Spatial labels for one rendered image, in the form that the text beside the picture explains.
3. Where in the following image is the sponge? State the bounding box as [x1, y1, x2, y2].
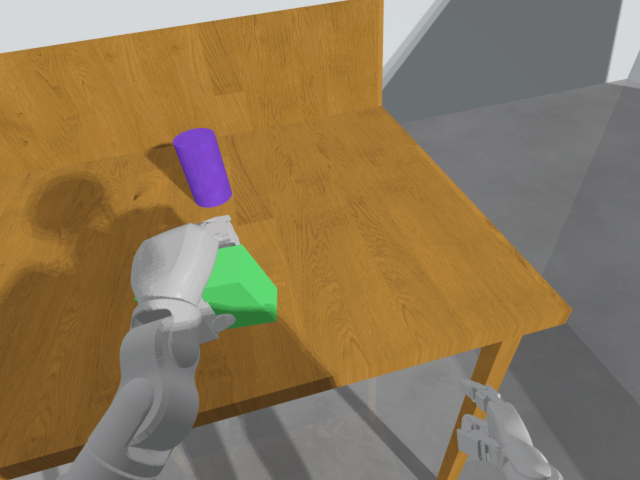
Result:
[134, 244, 277, 329]

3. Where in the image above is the robot left forearm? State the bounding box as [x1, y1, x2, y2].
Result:
[55, 298, 202, 480]

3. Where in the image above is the left robot hand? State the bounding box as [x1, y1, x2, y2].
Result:
[131, 215, 241, 345]

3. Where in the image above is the robot right forearm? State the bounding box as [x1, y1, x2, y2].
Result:
[499, 443, 563, 480]

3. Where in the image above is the right robot hand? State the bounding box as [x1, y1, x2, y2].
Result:
[457, 379, 533, 473]

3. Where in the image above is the table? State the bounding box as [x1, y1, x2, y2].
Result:
[0, 0, 573, 480]

